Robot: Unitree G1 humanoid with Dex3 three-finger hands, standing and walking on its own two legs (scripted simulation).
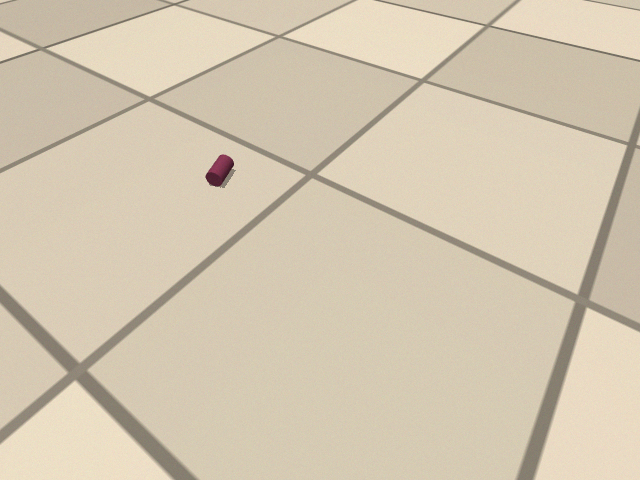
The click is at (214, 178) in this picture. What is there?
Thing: lying can
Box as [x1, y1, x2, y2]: [206, 155, 233, 185]
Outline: 230,157 226,155 220,155 206,174 206,179 208,182 213,185 219,185 222,182 233,165 233,162
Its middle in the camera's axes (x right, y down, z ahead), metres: -0.49 -0.32 +1.95
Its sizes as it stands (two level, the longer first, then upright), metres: 0.146 0.084 0.084
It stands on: the floor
